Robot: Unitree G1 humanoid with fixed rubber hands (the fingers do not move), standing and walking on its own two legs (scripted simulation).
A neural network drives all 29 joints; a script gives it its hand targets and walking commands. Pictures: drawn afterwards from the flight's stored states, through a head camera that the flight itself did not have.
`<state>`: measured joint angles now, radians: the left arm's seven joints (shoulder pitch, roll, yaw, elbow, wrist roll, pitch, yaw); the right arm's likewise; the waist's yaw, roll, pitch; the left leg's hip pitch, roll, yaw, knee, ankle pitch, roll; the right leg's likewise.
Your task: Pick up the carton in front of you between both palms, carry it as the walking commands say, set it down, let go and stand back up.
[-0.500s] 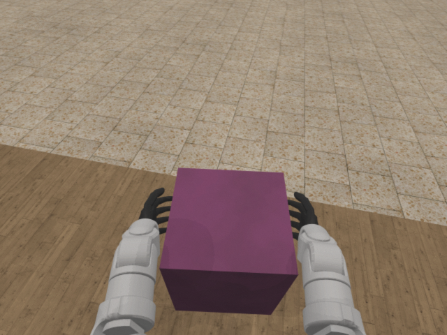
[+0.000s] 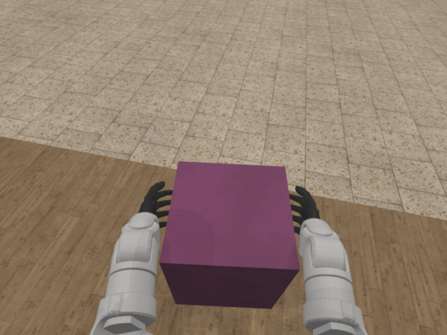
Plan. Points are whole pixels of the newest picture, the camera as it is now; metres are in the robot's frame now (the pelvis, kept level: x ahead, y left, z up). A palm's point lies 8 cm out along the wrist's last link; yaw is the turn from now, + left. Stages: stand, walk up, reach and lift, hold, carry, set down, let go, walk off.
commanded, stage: reach and lift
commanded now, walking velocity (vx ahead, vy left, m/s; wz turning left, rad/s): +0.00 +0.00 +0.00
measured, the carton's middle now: (227, 239) +0.30 +0.00 -0.04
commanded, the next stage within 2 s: hold in 0.46 s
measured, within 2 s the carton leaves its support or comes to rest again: neither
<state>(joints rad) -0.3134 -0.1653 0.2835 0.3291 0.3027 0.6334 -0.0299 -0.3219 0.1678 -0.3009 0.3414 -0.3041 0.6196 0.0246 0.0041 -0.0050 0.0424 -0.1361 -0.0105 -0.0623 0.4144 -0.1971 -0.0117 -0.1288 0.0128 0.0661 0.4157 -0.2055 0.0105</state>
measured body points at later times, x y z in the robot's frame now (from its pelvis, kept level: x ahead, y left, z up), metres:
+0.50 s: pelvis +0.01 +0.00 +0.00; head -0.02 +0.00 +0.45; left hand +0.31 +0.15 +0.03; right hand +0.31 -0.15 +0.03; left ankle +0.02 +0.13 -0.74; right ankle +0.02 -0.13 -0.74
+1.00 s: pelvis -0.01 +0.00 +0.00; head -0.04 +0.00 +0.45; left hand +0.30 +0.15 +0.04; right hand +0.30 -0.15 +0.05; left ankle +0.02 +0.13 -0.74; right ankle +0.02 -0.13 -0.74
